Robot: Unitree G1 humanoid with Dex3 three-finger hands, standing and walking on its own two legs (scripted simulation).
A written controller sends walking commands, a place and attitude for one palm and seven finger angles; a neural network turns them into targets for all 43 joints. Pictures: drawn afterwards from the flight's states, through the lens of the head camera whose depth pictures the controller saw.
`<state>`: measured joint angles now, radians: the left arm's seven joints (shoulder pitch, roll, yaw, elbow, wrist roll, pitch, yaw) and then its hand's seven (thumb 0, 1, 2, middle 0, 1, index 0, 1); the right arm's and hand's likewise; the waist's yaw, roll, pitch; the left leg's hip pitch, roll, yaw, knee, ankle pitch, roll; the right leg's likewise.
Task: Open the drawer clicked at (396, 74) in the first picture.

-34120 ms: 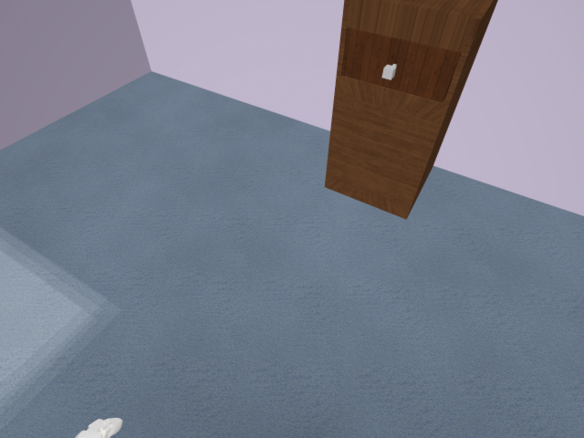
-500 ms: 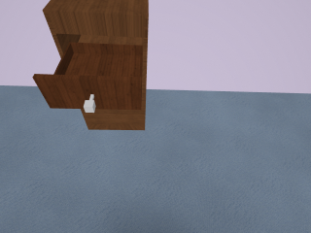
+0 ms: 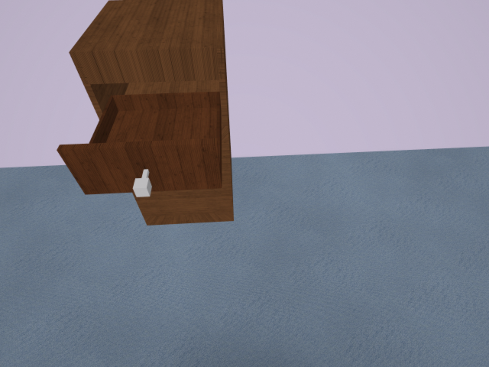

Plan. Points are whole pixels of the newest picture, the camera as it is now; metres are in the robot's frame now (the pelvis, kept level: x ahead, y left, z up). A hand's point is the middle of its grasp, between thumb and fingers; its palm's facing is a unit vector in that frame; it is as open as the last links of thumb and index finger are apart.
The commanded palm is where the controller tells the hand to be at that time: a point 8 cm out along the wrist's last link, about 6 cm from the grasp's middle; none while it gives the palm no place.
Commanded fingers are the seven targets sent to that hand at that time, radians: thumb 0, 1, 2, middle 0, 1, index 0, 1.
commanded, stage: let the arm hang, fingers relaxed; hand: left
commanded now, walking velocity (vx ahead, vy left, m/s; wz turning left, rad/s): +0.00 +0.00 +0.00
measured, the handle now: (143, 181) +0.55 +0.29 -0.09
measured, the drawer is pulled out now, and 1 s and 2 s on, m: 0.30 0.30 0.30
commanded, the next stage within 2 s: look to check the result in 0.22 s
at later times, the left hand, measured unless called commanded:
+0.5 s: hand out of the picture +0.00 +0.16 -0.17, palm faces +0.03 -0.98 -0.19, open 7.4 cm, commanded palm none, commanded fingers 0.00 0.90 0.90 -0.20 -0.30 -0.20 -0.30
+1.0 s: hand out of the picture +0.03 +0.15 -0.17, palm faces +0.02 -0.98 -0.20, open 7.4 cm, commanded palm none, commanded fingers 0.00 0.90 0.90 -0.20 -0.30 -0.20 -0.30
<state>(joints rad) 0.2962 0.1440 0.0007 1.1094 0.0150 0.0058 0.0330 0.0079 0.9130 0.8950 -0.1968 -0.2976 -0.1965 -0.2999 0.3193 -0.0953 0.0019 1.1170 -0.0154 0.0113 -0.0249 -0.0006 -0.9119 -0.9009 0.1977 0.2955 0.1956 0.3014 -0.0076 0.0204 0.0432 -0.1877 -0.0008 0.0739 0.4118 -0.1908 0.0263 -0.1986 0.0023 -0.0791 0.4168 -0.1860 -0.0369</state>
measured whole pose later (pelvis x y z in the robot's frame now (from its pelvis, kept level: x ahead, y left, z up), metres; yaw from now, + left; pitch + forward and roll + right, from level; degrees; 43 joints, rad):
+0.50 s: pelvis +0.01 -0.01 +0.00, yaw +0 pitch -2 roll +0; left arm 0.30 0.13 0.01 1.13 0.01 0.00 0.04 0.01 0.91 0.89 -0.20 -0.30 -0.20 -0.30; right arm 0.31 -0.11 -0.01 1.13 -0.01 0.00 -0.04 0.00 -0.91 -0.90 0.20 0.30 0.19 0.30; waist -0.01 0.01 0.06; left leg -0.16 0.01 0.07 0.39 -0.20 0.01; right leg -0.17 0.01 -0.08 0.40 -0.20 -0.05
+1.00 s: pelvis +0.03 -0.02 +0.00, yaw +0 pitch -1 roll +0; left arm 0.27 0.13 0.01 1.13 0.01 -0.01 0.04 0.01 0.91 0.89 -0.20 -0.30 -0.20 -0.30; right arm 0.28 -0.13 -0.01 1.14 -0.01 0.00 -0.04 0.00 -0.91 -0.90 0.20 0.30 0.19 0.30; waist -0.01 0.02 0.06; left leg -0.13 0.02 0.07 0.38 -0.22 -0.01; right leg -0.15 0.03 -0.08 0.38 -0.22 -0.06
